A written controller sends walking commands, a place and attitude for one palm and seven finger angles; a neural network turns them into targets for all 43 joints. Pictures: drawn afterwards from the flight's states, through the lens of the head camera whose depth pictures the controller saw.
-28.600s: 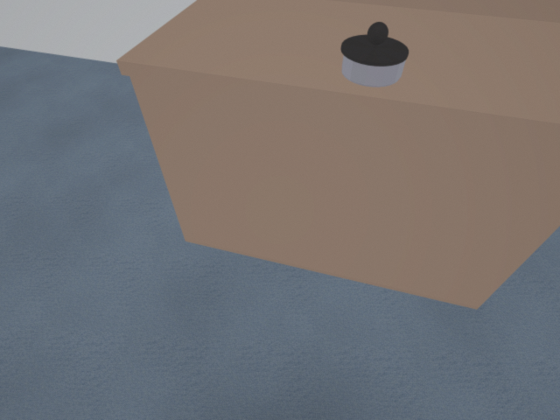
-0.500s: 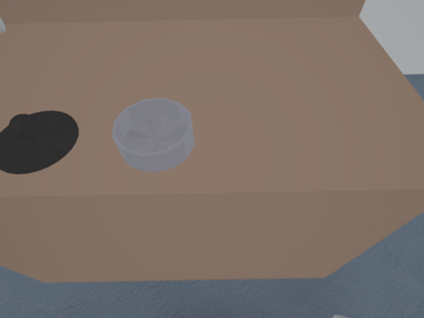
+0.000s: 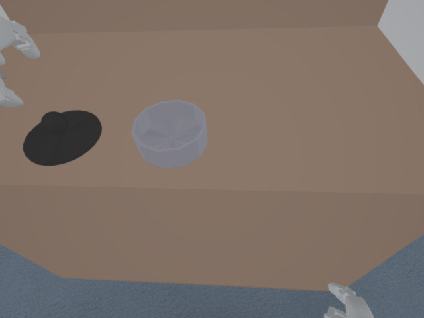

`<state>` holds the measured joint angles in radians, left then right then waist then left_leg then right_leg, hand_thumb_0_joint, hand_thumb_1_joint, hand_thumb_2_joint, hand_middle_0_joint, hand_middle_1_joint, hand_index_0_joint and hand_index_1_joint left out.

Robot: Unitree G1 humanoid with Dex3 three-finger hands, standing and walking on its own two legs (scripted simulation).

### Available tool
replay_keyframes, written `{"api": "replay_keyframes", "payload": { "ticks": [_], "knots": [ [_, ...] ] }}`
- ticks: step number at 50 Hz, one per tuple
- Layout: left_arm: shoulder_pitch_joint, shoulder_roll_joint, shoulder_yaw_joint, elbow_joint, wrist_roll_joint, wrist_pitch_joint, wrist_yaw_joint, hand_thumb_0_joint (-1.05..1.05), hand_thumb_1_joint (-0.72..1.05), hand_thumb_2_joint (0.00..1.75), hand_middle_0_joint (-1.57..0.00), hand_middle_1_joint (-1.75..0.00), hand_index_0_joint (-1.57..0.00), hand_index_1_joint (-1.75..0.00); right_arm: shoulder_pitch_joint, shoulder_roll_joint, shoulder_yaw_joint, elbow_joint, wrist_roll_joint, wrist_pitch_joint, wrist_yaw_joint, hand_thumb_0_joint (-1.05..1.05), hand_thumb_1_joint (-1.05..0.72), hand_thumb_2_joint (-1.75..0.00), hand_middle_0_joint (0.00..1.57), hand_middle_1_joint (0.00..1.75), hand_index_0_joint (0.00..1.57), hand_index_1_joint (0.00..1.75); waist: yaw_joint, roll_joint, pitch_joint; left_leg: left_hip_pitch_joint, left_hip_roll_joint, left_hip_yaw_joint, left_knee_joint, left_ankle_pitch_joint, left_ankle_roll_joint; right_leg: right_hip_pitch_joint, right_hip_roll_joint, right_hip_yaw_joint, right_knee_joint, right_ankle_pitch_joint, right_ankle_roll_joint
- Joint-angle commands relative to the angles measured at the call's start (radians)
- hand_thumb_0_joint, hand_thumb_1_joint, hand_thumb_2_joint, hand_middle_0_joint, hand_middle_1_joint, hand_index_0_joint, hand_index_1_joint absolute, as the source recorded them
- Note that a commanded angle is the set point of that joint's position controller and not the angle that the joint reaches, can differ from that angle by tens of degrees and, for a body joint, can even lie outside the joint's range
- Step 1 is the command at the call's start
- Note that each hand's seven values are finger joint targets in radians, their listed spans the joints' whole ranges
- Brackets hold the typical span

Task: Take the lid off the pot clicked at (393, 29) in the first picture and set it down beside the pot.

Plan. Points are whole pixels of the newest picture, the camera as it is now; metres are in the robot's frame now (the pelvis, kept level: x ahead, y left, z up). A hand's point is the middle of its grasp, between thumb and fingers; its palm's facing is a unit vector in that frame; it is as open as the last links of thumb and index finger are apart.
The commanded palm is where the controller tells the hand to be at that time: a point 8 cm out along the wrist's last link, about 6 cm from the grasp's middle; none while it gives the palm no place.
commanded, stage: draw the hand back to the body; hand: left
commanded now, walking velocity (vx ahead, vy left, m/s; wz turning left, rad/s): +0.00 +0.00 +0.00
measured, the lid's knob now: (54, 123) +0.46 +0.35 +0.12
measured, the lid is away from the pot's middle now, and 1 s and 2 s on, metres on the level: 0.24 0.24 0.24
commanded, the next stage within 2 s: step back with the hand held close in 1.80 s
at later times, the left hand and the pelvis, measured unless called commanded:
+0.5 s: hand (5, 49) +0.37 +0.26 +0.33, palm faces +0.52 -0.84 -0.18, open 10.2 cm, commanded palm +0.31 +0.30 +0.32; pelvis +0.01 -0.03 +0.01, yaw -4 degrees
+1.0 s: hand out of the picture +0.30 +0.24 +0.32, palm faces +0.52 -0.84 -0.18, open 7.9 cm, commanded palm +0.24 +0.27 +0.31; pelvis +0.02 -0.03 +0.01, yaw -3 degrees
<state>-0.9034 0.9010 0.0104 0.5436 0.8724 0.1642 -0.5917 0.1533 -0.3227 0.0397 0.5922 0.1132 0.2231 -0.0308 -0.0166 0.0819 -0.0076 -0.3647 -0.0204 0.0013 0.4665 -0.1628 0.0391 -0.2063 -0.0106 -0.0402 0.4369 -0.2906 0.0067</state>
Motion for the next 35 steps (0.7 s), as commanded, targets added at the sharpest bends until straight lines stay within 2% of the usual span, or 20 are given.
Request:
{"api": "replay_keyframes", "payload": {
  "ticks": [1, 2, 3, 4, 5, 6, 7, 8, 9, 10, 12, 14, 17, 20, 23, 25, 27, 30, 32, 35],
  "knots": [
    [-0.425, 0.331, 0.130, -0.260, 0.001, 0.007, 0.045, 0.00, -0.16, 0.96, -0.52, -0.52, -0.52, -0.52, -0.096, -0.114, -0.039, -0.144, -0.007, -0.048, -0.007, 0.00, -0.90, -0.90, 0.20, 0.30, 0.20, 0.30, 0.005, 0.041, -0.383, 0.337, -0.018, -0.031, -0.001, 0.278, 0.042, -0.022, 0.049, -0.005, -0.045, 0.256, -0.043],
    [-0.511, 0.114, 0.360, -0.299, -0.627, -0.130, 0.257, 0.00, -0.16, 0.96, -0.52, -0.52, -0.52, -0.52, 0.073, -0.045, -0.043, -0.182, -0.010, -0.130, -0.004, 0.00, -0.90, -0.90, 0.20, 0.30, 0.20, 0.30, -0.031, -0.027, -0.285, 0.461, 0.040, -0.028, -0.027, 0.103, 0.031, -0.126, 0.051, -0.015, -0.095, 0.163, -0.069],
    [-0.365, 0.056, 0.279, -0.198, -0.669, -0.165, 0.354, 0.00, -0.16, 0.96, -0.52, -0.52, -0.52, -0.52, 0.013, -0.073, -0.018, -0.153, -0.020, -0.153, -0.016, 0.00, -0.90, -0.90, 0.20, 0.30, 0.20, 0.30, -0.019, -0.061, -0.243, 0.470, 0.061, -0.073, -0.073, -0.031, 0.021, -0.122, 0.054, 0.000, -0.100, 0.088, -0.071],
    [-0.317, 0.042, 0.324, -0.203, -0.767, -0.189, 0.425, 0.00, -0.16, 0.96, -0.52, -0.52, -0.52, -0.52, 0.003, -0.083, -0.025, -0.154, -0.019, -0.170, -0.030, 0.00, -0.90, -0.90, 0.20, 0.30, 0.20, 0.30, -0.012, -0.119, -0.232, 0.434, 0.067, -0.077, -0.105, -0.087, 0.019, -0.084, 0.050, 0.007, -0.117, 0.083, -0.065],
    [-0.268, 0.031, 0.335, -0.178, -0.826, -0.203, 0.473, 0.00, -0.16, 0.96, -0.52, -0.52, -0.52, -0.52, -0.016, -0.094, -0.022, -0.128, -0.022, -0.181, -0.041, 0.00, -0.90, -0.90, 0.20, 0.30, 0.20, 0.30, -0.007, -0.114, -0.190, 0.409, 0.067, -0.060, -0.112, -0.119, 0.023, -0.076, 0.047, 0.018, -0.136, 0.059, -0.059],
    [-0.292, 0.040, 0.359, -0.281, -0.866, -0.226, 0.516, 0.00, -0.16, 0.96, -0.52, -0.52, -0.52, -0.52, -0.020, -0.094, -0.021, -0.128, -0.024, -0.194, -0.044, 0.00, -0.90, -0.90, 0.20, 0.30, 0.20, 0.30, 0.000, -0.081, -0.228, 0.416, 0.067, -0.058, -0.125, -0.090, 0.019, -0.037, 0.043, 0.024, -0.135, 0.085, -0.054],
    [-0.268, 0.060, 0.401, -0.322, -0.888, -0.238, 0.553, 0.00, -0.16, 0.96, -0.52, -0.52, -0.52, -0.52, -0.030, -0.096, -0.021, -0.119, -0.031, -0.206, -0.049, 0.00, -0.90, -0.90, 0.20, 0.30, 0.20, 0.30, 0.010, -0.026, -0.240, 0.430, 0.066, -0.046, -0.122, -0.037, 0.016, -0.012, 0.041, 0.028, -0.136, 0.118, -0.055],
    [-0.269, 0.048, 0.409, -0.352, -0.899, -0.245, 0.579, 0.00, -0.13, 0.95, -0.52, -0.52, -0.52, -0.52, -0.036, -0.088, -0.016, -0.108, -0.036, -0.215, -0.050, 0.00, -0.90, -0.90, 0.20, 0.30, 0.20, 0.30, 0.014, 0.054, -0.232, 0.433, 0.061, -0.032, -0.118, 0.002, 0.009, 0.000, 0.038, 0.031, -0.140, 0.137, -0.057],
    [-0.288, 0.032, 0.408, -0.381, -0.909, -0.252, 0.601, 0.00, -0.11, 0.95, -0.51, -0.51, -0.51, -0.51, -0.036, -0.084, -0.013, -0.098, -0.042, -0.224, -0.049, 0.00, -0.90, -0.90, 0.20, 0.30, 0.20, 0.30, 0.012, 0.082, -0.226, 0.431, 0.061, -0.036, -0.125, 0.012, 0.002, 0.008, 0.038, 0.026, -0.142, 0.140, -0.059],
    [-0.257, 0.063, 0.449, -0.382, -0.918, -0.258, 0.623, 0.00, -0.08, 0.95, -0.50, -0.51, -0.50, -0.51, -0.036, -0.091, -0.015, -0.079, -0.050, -0.230, -0.049, 0.00, -0.90, -0.90, 0.20, 0.30, 0.20, 0.30, 0.017, 0.067, -0.200, 0.413, 0.062, -0.026, -0.117, 0.019, 0.006, 0.019, 0.038, 0.031, -0.150, 0.144, -0.058],
    [-0.198, 0.069, 0.491, -0.411, -0.926, -0.268, 0.651, 0.00, -0.03, 0.95, -0.48, -0.50, -0.48, -0.50, -0.043, -0.083, -0.015, -0.077, -0.056, -0.246, -0.049, 0.00, -0.90, -0.90, 0.20, 0.30, 0.20, 0.30, 0.028, 0.089, -0.224, 0.408, 0.055, -0.008, -0.112, 0.072, 0.003, 0.060, 0.036, 0.029, -0.150, 0.187, -0.056],
    [-0.175, 0.034, 0.482, -0.503, -0.933, -0.285, 0.663, 0.00, 0.02, 0.95, -0.47, -0.49, -0.47, -0.49, -0.058, -0.078, -0.019, -0.079, -0.059, -0.266, -0.042, 0.00, -0.90, -0.90, 0.20, 0.30, 0.20, 0.30, 0.030, 0.134, -0.261, 0.446, 0.056, -0.007, -0.107, 0.132, -0.004, 0.075, 0.038, 0.027, -0.142, 0.229, -0.058],
    [-0.016, 0.047, 0.552, -0.521, -0.951, -0.291, 0.680, 0.00, 0.10, 0.94, -0.44, -0.47, -0.44, -0.47, -0.062, -0.083, -0.031, -0.070, -0.065, -0.280, -0.034, 0.00, -0.90, -0.90, 0.20, 0.30, 0.20, 0.30, 0.047, 0.033, -0.262, 0.422, 0.053, 0.016, -0.090, 0.212, 0.006, 0.127, 0.038, 0.026, -0.131, 0.328, -0.049],
    [0.089, 0.019, 0.557, -0.511, -0.965, -0.286, 0.676, 0.00, 0.18, 0.94, -0.42, -0.45, -0.42, -0.45, -0.065, -0.089, -0.043, -0.058, -0.061, -0.282, -0.030, 0.00, -0.90, -0.90, 0.20, 0.30, 0.20, 0.30, 0.047, -0.033, -0.226, 0.398, 0.046, 0.038, -0.080, 0.243, 0.015, 0.143, 0.032, 0.026, -0.132, 0.401, -0.037],
    [0.103, -0.001, 0.553, -0.627, -0.974, -0.293, 0.671, 0.00, 0.26, 0.93, -0.39, -0.43, -0.39, -0.43, -0.085, -0.086, -0.048, -0.064, -0.057, -0.291, -0.028, 0.00, -0.90, -0.90, 0.20, 0.30, 0.20, 0.30, 0.048, 0.006, -0.238, 0.429, 0.039, 0.049, -0.077, 0.254, 0.018, 0.137, 0.029, 0.030, -0.139, 0.421, -0.031],
    [0.156, -0.006, 0.568, -0.636, -0.981, -0.296, 0.671, 0.00, 0.32, 0.93, -0.38, -0.42, -0.38, -0.42, -0.090, -0.087, -0.052, -0.056, -0.057, -0.294, -0.029, 0.00, -0.90, -0.90, 0.20, 0.30, 0.20, 0.30, 0.051, -0.035, -0.217, 0.420, 0.036, 0.052, -0.070, 0.267, 0.023, 0.144, 0.027, 0.029, -0.140, 0.455, -0.027],
    [0.212, 0.010, 0.604, -0.651, -0.987, -0.295, 0.672, 0.00, 0.37, 0.93, -0.36, -0.41, -0.36, -0.41, -0.094, -0.087, -0.057, -0.052, -0.060, -0.296, -0.032, 0.00, -0.90, -0.90, 0.20, 0.30, 0.20, 0.30, 0.059, -0.043, -0.211, 0.416, 0.033, 0.062, -0.066, 0.276, 0.024, 0.151, 0.022, 0.033, -0.138, 0.495, -0.021],
    [0.219, -0.020, 0.593, -0.740, -0.991, -0.309, 0.668, 0.00, 0.45, 0.92, -0.34, -0.40, -0.34, -0.40, -0.111, -0.077, -0.058, -0.059, -0.058, -0.305, -0.032, 0.00, -0.90, -0.90, 0.20, 0.30, 0.20, 0.30, 0.055, -0.001, -0.215, 0.443, 0.029, 0.065, -0.061, 0.285, 0.025, 0.143, 0.020, 0.036, -0.144, 0.504, -0.020],
    [0.280, -0.035, 0.597, -0.680, -0.998, -0.299, 0.670, 0.00, 0.50, 0.92, -0.32, -0.38, -0.32, -0.38, -0.104, -0.076, -0.058, -0.046, -0.063, -0.304, -0.035, 0.00, -0.90, -0.90, 0.20, 0.30, 0.20, 0.30, 0.058, -0.049, -0.161, 0.412, 0.030, 0.065, -0.074, 0.248, 0.022, 0.128, 0.023, 0.030, -0.154, 0.463, -0.018],
    [0.314, -0.039, 0.611, -0.766, -1.006, -0.311, 0.666, 0.00, 0.58, 0.92, -0.30, -0.37, -0.30, -0.37, -0.123, -0.070, -0.059, -0.055, -0.063, -0.308, -0.035, 0.00, -0.90, -0.90, 0.20, 0.30, 0.20, 0.30, 0.062, -0.024, -0.183, 0.434, 0.026, 0.069, -0.068, 0.254, 0.025, 0.142, 0.018, 0.037, -0.159, 0.486, -0.016]
  ]
}}
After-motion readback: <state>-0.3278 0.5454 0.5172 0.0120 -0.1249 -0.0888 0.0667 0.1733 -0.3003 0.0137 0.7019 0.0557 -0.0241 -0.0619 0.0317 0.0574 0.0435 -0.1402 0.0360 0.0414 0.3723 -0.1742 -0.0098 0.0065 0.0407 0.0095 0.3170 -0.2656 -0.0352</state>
